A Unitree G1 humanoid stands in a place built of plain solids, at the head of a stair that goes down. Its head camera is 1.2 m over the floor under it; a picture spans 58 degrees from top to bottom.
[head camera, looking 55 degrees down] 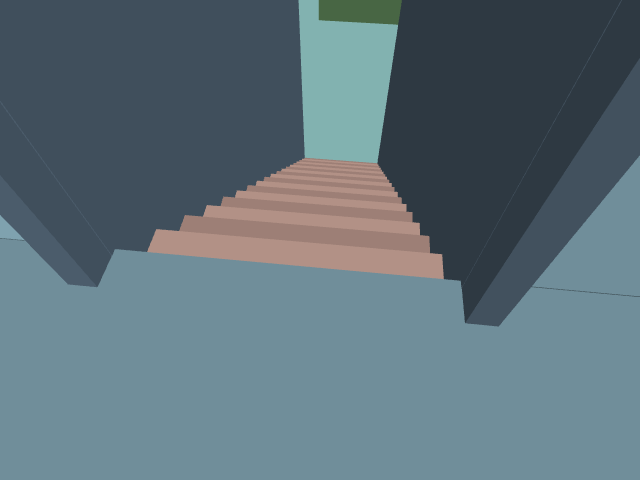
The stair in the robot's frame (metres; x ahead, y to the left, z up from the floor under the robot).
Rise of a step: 0.20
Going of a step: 0.23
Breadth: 1.14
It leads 6 degrees to the right of straight ahead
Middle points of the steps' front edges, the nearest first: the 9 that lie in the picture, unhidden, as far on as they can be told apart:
0.74 0.12 0.00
0.97 0.09 -0.20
1.20 0.07 -0.40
1.43 0.04 -0.60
1.66 0.02 -0.80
1.89 0.00 -1.00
2.12 -0.03 -1.20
2.35 -0.05 -1.40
2.58 -0.08 -1.60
